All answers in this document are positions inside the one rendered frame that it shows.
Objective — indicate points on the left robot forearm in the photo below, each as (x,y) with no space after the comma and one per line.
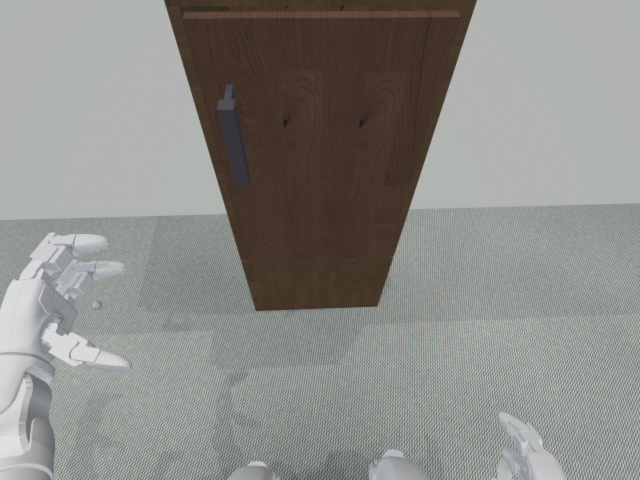
(27,442)

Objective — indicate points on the right robot thigh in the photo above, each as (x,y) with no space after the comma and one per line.
(396,468)

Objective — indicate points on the cupboard door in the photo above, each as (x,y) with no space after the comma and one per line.
(333,108)

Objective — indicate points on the robot right hand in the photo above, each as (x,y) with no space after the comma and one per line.
(538,465)

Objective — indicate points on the right robot shin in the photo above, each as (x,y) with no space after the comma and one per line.
(392,452)

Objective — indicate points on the handle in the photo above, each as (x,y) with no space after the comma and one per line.
(230,125)

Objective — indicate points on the robot left hand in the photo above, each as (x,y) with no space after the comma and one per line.
(31,304)

